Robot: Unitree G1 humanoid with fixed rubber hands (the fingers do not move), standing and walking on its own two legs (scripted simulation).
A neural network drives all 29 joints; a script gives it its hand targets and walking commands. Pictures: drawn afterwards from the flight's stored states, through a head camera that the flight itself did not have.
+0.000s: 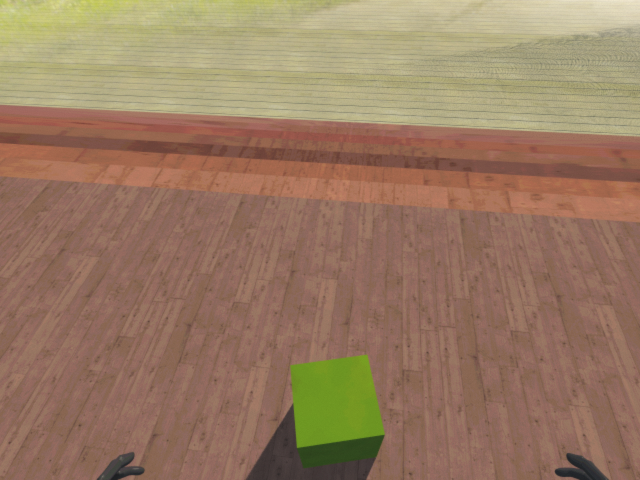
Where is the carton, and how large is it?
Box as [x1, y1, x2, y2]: [290, 355, 384, 467]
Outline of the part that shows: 367,355 290,365 297,449 303,467 376,456 384,433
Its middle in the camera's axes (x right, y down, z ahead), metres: +0.04 +0.49 +1.07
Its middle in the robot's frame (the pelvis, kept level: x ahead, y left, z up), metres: +0.38 +0.01 -0.66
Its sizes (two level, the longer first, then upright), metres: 0.210 0.200 0.250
